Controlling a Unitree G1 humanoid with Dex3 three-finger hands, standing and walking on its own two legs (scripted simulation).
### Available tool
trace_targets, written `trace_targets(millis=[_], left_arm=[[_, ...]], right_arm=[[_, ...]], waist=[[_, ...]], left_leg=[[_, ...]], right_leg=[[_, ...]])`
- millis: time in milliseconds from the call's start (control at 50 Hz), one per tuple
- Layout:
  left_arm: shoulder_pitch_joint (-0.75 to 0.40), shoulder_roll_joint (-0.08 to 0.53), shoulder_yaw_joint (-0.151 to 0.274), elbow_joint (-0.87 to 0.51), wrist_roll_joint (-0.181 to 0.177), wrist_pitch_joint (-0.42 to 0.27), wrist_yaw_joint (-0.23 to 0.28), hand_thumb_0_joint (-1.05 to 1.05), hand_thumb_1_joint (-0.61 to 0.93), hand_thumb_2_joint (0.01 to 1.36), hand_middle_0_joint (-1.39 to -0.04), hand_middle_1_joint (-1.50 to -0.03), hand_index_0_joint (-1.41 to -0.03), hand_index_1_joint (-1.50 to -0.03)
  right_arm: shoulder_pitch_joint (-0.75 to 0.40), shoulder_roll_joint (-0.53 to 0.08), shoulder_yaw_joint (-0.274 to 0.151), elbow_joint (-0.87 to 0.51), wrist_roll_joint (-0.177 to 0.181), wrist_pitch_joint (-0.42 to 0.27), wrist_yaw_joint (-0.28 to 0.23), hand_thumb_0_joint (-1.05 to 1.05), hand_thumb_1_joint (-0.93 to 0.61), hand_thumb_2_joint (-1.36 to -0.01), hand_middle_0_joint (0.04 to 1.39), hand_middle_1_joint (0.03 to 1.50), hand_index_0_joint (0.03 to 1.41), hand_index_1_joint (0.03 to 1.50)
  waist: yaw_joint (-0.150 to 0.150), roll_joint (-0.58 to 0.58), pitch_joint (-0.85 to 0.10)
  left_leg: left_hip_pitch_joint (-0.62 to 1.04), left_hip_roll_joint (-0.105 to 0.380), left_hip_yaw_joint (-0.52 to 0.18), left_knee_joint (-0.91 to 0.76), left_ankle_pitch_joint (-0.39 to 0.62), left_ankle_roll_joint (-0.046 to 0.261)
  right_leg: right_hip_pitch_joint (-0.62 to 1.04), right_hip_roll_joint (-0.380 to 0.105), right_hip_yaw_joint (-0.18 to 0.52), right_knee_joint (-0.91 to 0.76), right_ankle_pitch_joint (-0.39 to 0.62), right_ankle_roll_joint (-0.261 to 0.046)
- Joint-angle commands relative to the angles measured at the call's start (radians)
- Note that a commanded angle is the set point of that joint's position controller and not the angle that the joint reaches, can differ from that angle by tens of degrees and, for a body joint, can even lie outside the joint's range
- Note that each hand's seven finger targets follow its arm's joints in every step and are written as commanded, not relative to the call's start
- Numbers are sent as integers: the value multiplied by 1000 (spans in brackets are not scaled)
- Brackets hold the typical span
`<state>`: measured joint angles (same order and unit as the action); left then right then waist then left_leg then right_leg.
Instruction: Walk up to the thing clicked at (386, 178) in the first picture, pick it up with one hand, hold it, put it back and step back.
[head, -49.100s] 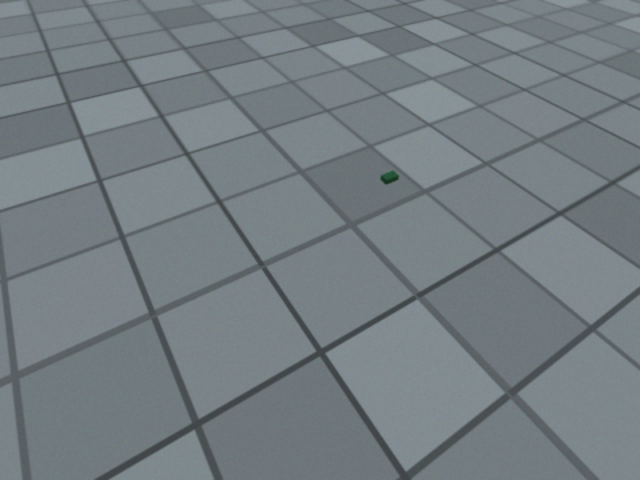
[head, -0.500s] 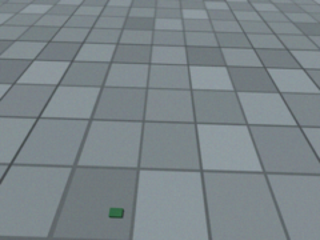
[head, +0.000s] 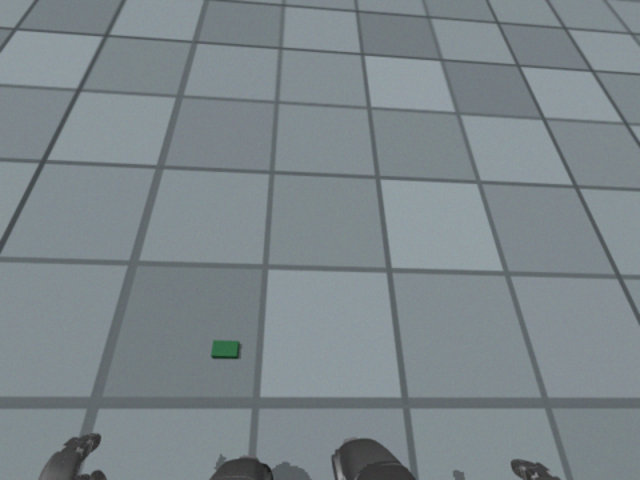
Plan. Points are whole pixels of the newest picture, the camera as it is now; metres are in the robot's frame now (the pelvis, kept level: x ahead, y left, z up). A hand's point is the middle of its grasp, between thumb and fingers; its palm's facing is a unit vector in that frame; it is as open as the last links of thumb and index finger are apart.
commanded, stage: step back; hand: left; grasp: from above
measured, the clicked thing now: (225, 349) +0.49 +0.22 -0.75
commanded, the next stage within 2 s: none
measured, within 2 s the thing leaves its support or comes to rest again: neither
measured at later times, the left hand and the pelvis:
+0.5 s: hand out of the picture +0.01 +0.27 -0.15, palm faces +0.03 -0.92 -0.39, open 7.4 cm; pelvis -0.12 +0.00 -0.01, yaw +3 degrees
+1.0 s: hand out of the picture -0.19 +0.25 -0.15, palm faces -0.07 -0.92 -0.39, open 7.4 cm; pelvis -0.28 -0.02 -0.01, yaw -4 degrees
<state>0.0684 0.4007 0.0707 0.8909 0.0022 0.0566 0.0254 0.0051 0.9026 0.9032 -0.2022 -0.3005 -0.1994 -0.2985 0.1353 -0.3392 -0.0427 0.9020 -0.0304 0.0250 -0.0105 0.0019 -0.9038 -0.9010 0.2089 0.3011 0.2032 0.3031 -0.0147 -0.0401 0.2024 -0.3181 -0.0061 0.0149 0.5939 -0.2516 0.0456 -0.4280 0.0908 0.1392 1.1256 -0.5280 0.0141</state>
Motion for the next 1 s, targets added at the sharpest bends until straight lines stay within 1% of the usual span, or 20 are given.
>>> trace_targets(millis=[0,80,120,140,160,180,240,360,440,460,480,500,520,580,700,800,880,920,940,980], left_arm=[[30,158,54,-91,8,-23,5,0,900,900,-200,-300,-200,-300],[142,144,60,-59,15,-35,-8,0,900,900,-200,-300,-200,-300],[217,166,70,-31,31,-47,-7,0,900,900,-200,-300,-200,-300],[198,235,88,-51,43,-54,-8,0,900,900,-200,-300,-200,-300],[127,333,107,-87,28,-49,-11,0,900,900,-200,-300,-200,-300],[60,318,104,-129,35,-57,-6,0,900,900,-200,-300,-200,-300],[-34,222,81,-151,26,-53,5,0,900,900,-200,-300,-200,-300],[87,193,71,-164,33,-44,14,0,900,900,-200,-300,-200,-300],[38,220,63,-189,11,-24,4,0,900,900,-200,-300,-200,-300],[48,190,52,-199,7,-16,1,0,900,900,-200,-300,-200,-300],[82,143,45,-203,2,-15,-2,0,900,900,-200,-300,-200,-300],[-1,170,57,-212,0,-16,13,0,900,900,-200,-300,-200,-300],[-18,186,66,-197,16,-14,24,0,900,900,-200,-300,-200,-300],[84,170,62,-151,-6,-13,18,0,900,900,-200,-300,-200,-300],[90,160,61,-156,12,-22,6,0,900,900,-200,-300,-200,-300],[148,156,62,-131,14,-23,-9,0,900,900,-200,-300,-200,-300],[302,159,74,-60,27,-32,-21,0,900,900,-200,-300,-200,-300],[219,304,110,-109,39,-39,-22,0,900,900,-200,-300,-200,-300],[146,359,115,-149,47,-40,-18,0,900,900,-200,-300,-200,-300],[21,253,84,-178,33,-47,-6,0,900,900,-200,-300,-200,-300]], right_arm=[[48,-281,-72,-86,5,-20,-25,0,-900,-900,200,300,200,300],[-19,-304,-72,-111,8,-5,-18,0,-900,-900,200,300,200,300],[-34,-277,-60,-112,25,3,-12,0,-900,-900,200,300,200,300],[-17,-230,-47,-118,30,4,-8,0,-900,-900,200,300,200,300],[-65,-218,-52,-127,32,8,-18,0,-900,-900,200,300,200,300],[-41,-249,-63,-103,26,13,-21,0,-900,-900,200,300,200,300],[39,-236,-54,-67,43,8,-19,0,-900,-900,200,300,200,300],[23,-229,-45,-94,28,-3,-20,0,-900,-900,200,300,200,300],[138,-213,-56,-51,11,-18,-12,0,-900,-900,200,300,200,300],[133,-244,-69,-56,-1,-24,-12,0,-900,-900,200,300,200,300],[105,-322,-88,-71,-16,-30,-11,0,-900,-900,200,300,200,300],[62,-423,-102,-91,-3,-24,0,0,-900,-900,200,300,200,300],[54,-397,-101,-92,-7,-27,-3,0,-900,-900,200,300,200,300],[-45,-289,-67,-113,-5,-30,-19,0,-900,-900,200,300,200,300],[45,-270,-76,-122,8,-27,-28,0,-900,-900,200,300,200,300],[2,-308,-82,-157,-2,-16,-16,0,-900,-900,200,300,200,300],[-55,-306,-80,-168,15,3,-10,0,-900,-900,200,300,200,300],[-63,-207,-56,-189,28,0,-15,0,-900,-900,200,300,200,300],[-76,-240,-69,-177,20,4,-28,0,-900,-900,200,300,200,300],[2,-252,-72,-136,29,4,-24,0,-900,-900,200,300,200,300]], waist=[[-34,172,-252],[8,194,-302],[38,140,-302],[24,-76,-276],[62,-245,-209],[39,-185,-164],[-20,-106,-139],[64,-121,-226],[-7,-141,-284],[-3,-62,-274],[17,149,-280],[-40,303,-248],[-45,224,-215],[41,153,-197],[-26,168,-232],[-11,244,-255],[59,215,-305],[52,-184,-187],[81,-238,-157],[4,-70,-126]], left_leg=[[281,278,-269,-106,578,218],[166,235,-230,-68,331,161],[-4,185,-198,-8,188,74],[-186,62,-129,149,-33,1],[-173,-97,-72,394,-352,-42],[-127,-78,-173,563,-366,-54],[-134,-130,-180,643,-222,-51],[-150,-58,-106,304,-293,-67],[70,-27,-9,-168,-11,-36],[144,28,-102,-211,129,-20],[231,234,-375,-238,291,45],[107,381,-530,-255,462,208],[40,396,-536,-246,456,239],[132,254,-264,-166,540,152],[312,273,-243,-112,546,219],[181,270,-234,-147,338,189],[14,215,-199,-75,143,78],[-266,-75,-81,224,-245,-45],[-192,-77,-140,469,-364,-64],[-135,-104,-206,608,-256,-52]], right_leg=[[-32,-40,-23,-156,-2,11],[172,-69,-111,-518,149,-23],[339,-99,-77,-690,338,-59],[371,-278,213,-741,350,-126],[158,-485,411,-822,431,-321],[66,-512,433,-805,513,-349],[89,-320,117,-738,631,-228],[383,-335,87,-625,768,-240],[323,-300,49,-495,759,-178],[211,-254,33,-457,610,-120],[41,-117,-37,-317,335,-66],[-11,12,-44,-139,-118,-33],[-6,15,67,24,-141,-34],[-90,21,70,155,2,-41],[-105,-17,14,-39,12,26],[76,-60,-87,-290,40,-1],[309,-83,-119,-653,241,-63],[233,-378,329,-815,213,-202],[35,-528,450,-854,266,-336],[-5,-392,195,-775,453,-267]])
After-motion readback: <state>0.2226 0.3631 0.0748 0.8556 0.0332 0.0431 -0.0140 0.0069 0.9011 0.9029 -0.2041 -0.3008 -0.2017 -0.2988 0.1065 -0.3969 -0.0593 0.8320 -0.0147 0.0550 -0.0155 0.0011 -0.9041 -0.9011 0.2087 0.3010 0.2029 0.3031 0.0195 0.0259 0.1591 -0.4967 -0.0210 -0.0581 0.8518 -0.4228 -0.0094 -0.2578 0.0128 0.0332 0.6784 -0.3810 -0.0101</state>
